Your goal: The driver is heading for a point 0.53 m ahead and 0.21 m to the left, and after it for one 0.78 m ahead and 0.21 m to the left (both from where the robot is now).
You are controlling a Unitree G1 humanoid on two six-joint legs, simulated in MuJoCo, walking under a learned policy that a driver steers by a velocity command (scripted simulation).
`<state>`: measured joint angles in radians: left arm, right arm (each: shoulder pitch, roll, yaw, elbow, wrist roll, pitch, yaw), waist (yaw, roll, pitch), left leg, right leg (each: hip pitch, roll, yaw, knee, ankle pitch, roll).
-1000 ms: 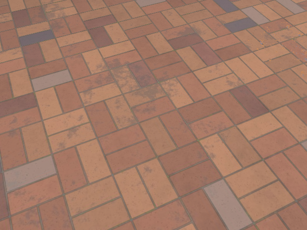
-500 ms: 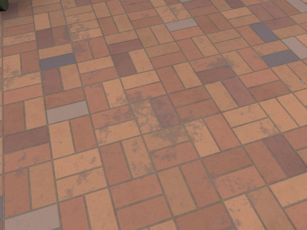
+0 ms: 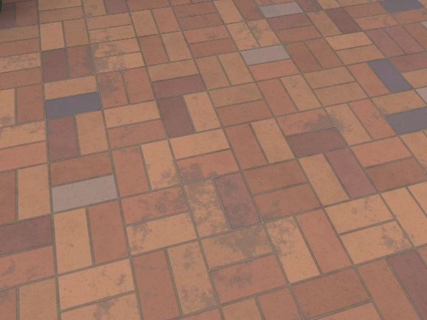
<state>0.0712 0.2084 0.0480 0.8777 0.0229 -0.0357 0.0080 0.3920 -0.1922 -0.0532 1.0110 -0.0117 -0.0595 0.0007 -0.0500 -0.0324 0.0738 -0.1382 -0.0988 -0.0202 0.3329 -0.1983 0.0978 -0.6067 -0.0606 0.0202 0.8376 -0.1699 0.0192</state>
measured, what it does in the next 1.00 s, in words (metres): steps on the spot, turning left: right foot, then left foot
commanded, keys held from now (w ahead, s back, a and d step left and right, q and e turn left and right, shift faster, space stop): q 0.70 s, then w+q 0.24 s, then w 0.06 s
